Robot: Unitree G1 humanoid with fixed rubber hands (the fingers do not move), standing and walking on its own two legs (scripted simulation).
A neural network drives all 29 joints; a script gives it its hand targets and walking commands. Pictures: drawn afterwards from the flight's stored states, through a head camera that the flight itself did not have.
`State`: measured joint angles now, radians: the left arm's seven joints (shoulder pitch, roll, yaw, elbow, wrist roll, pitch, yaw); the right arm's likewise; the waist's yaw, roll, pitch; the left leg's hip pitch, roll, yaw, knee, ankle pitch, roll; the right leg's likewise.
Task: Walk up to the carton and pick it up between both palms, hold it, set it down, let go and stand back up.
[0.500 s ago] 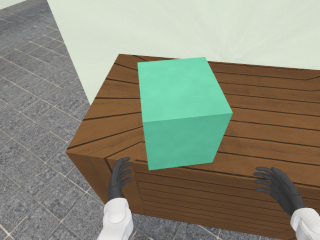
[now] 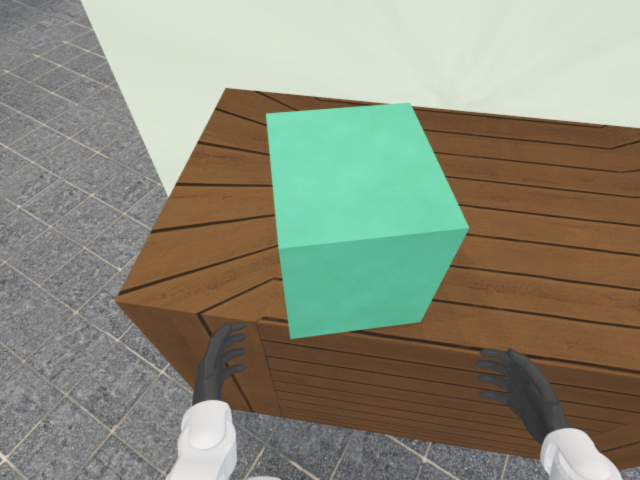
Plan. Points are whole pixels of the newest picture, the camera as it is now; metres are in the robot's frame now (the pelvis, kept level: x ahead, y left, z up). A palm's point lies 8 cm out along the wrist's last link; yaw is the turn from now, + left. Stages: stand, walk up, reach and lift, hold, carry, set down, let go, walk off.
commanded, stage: set down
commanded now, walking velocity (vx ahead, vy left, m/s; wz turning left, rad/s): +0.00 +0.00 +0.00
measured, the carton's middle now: (348, 224) +0.44 +0.03 +0.02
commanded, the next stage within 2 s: let go in 1.34 s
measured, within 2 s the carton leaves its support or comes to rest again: neither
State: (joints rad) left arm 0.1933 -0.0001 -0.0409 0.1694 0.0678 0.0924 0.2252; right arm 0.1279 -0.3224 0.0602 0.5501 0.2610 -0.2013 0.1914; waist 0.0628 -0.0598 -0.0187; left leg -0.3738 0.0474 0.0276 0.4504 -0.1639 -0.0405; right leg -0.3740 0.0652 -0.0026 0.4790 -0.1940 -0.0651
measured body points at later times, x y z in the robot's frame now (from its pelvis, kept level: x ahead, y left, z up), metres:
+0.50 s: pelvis +0.01 +0.00 +0.00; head +0.07 +0.02 +0.45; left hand +0.21 +0.21 -0.06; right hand +0.22 -0.21 -0.07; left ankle +0.04 +0.15 -0.74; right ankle +0.03 -0.07 -0.74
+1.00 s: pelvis +0.02 +0.00 +0.00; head +0.08 +0.02 +0.44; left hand +0.20 +0.22 -0.08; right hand +0.20 -0.19 -0.10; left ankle +0.04 +0.15 -0.74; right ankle +0.03 -0.07 -0.74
